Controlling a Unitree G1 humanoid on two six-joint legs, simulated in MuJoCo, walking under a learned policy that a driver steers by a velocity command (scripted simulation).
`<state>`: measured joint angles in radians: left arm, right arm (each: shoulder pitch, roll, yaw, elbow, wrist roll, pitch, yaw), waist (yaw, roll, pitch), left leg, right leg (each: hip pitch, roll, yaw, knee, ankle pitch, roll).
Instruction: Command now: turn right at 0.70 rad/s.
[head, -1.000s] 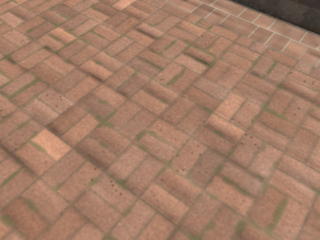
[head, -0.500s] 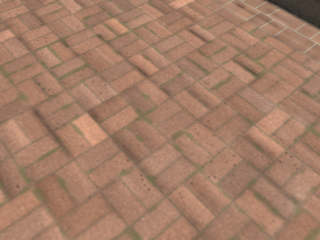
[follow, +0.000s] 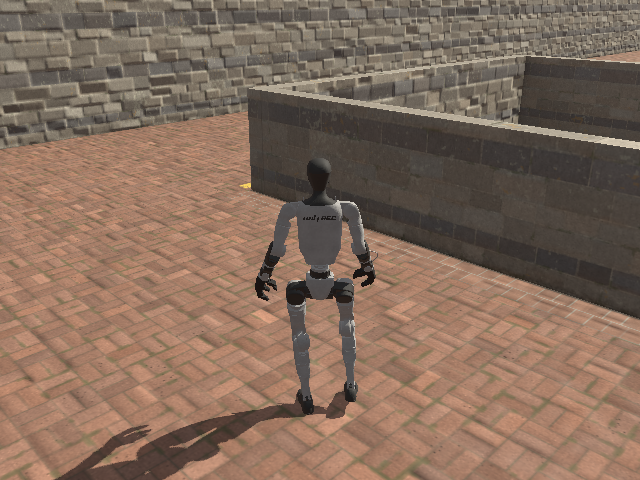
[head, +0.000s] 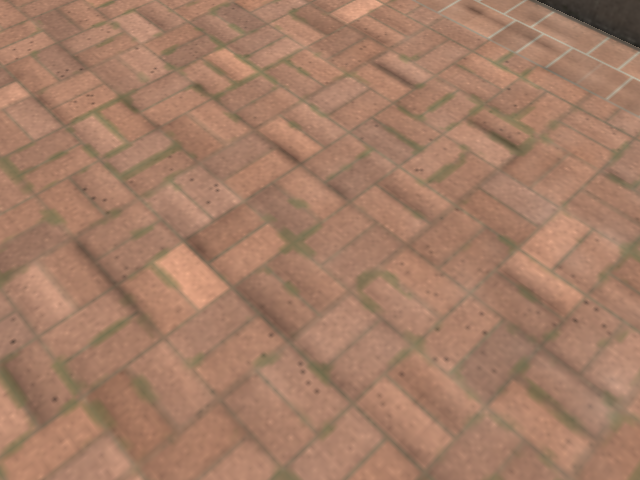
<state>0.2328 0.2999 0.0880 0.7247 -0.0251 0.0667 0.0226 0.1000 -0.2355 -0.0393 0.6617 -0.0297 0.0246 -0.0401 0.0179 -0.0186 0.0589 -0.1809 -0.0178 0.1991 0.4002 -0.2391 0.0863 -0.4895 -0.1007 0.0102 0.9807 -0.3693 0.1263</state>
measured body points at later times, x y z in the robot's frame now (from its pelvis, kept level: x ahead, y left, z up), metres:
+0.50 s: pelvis +0.11 -0.09 +0.00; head +0.12 -0.11 +0.45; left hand +0.23 +0.16 -0.10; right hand +0.19 -0.39 -0.11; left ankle +0.31 +0.07 -0.64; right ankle -0.01 -0.14 -0.74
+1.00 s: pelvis +0.35 -0.10 -0.01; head +0.38 -0.11 +0.44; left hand +0.50 +0.15 -0.12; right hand +0.46 -0.37 -0.12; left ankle +0.44 -0.02 -0.74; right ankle +0.39 -0.27 -0.71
